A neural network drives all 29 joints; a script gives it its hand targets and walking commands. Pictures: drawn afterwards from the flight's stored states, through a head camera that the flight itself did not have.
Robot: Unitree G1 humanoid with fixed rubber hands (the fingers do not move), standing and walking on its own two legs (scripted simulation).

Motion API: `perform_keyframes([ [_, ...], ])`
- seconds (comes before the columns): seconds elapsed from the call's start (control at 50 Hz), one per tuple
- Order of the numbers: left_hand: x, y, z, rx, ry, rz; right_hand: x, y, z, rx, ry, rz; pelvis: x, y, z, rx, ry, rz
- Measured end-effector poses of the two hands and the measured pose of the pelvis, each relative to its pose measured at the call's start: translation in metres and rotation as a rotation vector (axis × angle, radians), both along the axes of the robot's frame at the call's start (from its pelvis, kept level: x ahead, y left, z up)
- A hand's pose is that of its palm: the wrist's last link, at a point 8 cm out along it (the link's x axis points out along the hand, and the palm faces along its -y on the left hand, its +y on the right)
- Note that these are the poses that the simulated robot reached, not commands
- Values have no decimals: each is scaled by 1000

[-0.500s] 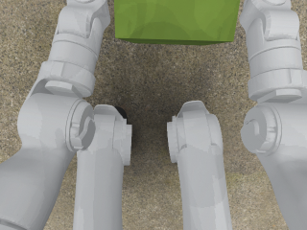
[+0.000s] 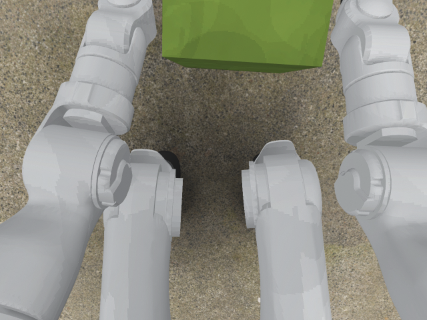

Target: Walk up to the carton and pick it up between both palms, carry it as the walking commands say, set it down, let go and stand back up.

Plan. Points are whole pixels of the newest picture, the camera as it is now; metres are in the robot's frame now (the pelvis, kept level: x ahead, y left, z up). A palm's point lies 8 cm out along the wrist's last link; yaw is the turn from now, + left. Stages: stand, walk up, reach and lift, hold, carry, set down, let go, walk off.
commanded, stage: set down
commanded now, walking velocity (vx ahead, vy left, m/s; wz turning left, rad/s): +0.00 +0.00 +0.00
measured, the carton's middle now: out of the picture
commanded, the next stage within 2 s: none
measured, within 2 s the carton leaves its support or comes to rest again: rests again in 0.08 s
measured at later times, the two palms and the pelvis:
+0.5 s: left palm out of the picture +0.55 +0.09 -0.19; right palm out of the picture +0.52 -0.20 -0.19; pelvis +0.01 +0.00 -0.01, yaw +0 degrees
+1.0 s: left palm out of the picture +0.55 +0.09 -0.19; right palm out of the picture +0.52 -0.20 -0.19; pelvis +0.01 +0.00 -0.01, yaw +0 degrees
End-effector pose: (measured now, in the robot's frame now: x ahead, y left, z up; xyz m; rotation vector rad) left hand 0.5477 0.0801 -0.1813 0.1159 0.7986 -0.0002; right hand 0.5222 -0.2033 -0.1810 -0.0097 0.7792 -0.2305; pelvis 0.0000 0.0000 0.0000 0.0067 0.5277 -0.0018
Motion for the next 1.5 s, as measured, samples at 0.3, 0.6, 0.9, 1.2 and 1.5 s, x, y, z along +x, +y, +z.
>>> perform_keyframes([
  [0.3,0,3,-8,-2,10,-7,-2,0,-9,21,6,32,4,-1,-6,3,3,-1],
  [0.6,-1,6,-8,-20,16,-6,1,1,-4,27,13,42,16,2,-8,2,86,-5],
  [0.9,-1,6,-9,-17,10,-29,-3,0,-10,35,10,41,15,1,-10,5,79,-5],
  [1.2,4,14,-12,-19,-41,-25,-8,-10,-17,8,-15,33,10,1,-5,4,61,-12],
  [1.5,4,40,-21,-2,-49,7,-13,-40,-24,-5,-19,-20,3,2,-7,4,26,-27],
])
